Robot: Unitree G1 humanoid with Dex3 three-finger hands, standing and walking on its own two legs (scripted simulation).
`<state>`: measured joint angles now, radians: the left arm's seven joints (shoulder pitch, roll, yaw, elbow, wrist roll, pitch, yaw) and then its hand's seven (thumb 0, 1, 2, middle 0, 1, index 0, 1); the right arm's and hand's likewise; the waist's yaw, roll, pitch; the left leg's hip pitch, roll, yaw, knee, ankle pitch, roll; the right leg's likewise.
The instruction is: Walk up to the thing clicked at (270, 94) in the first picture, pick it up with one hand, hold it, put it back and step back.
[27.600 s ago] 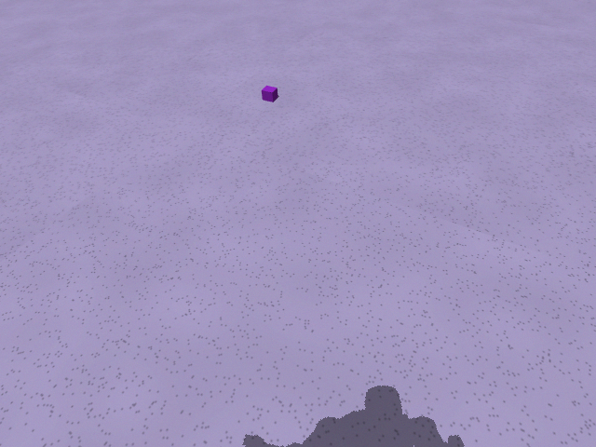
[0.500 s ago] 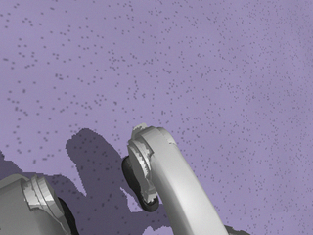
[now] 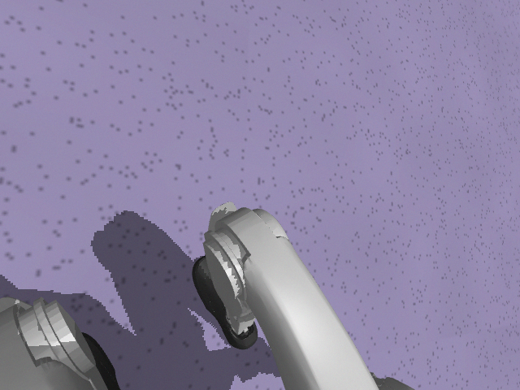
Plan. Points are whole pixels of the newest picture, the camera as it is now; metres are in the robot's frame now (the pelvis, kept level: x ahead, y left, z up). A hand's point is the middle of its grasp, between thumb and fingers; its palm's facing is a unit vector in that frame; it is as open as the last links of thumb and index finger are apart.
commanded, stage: rest palm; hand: left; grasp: from above
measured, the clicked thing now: out of the picture +0.46 +0.36 -0.30
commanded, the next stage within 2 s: close in 1.36 s
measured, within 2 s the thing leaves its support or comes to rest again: neither
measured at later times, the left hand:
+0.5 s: hand out of the picture +0.45 +0.33 -0.25, palm faces +0.01 -0.47 -0.88, open 13.9 cm
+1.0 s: hand out of the picture +0.45 +0.33 -0.26, palm faces +0.01 -0.47 -0.88, open 13.5 cm
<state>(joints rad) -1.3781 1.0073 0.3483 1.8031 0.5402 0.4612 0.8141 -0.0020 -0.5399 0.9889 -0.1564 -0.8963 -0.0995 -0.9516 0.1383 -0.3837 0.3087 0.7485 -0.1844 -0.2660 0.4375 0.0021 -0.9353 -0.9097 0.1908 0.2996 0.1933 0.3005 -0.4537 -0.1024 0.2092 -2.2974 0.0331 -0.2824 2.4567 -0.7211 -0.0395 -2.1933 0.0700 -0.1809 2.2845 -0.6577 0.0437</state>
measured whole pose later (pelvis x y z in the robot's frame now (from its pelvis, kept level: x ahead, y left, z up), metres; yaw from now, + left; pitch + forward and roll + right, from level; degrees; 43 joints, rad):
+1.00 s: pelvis +0.00 +0.00 +0.00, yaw -1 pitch +29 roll -16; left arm -1.36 1.06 0.34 1.79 0.50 0.43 0.84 0.00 -0.42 0.97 -0.23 -0.86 -0.18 -0.92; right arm 0.13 -0.42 0.36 0.69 -0.19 -0.29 0.45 0.00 -0.93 -0.91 0.19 0.30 0.19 0.30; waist -0.47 -0.15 0.26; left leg -2.29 0.03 -0.31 2.48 -0.73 -0.04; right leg -2.17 0.07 -0.21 2.29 -0.66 0.05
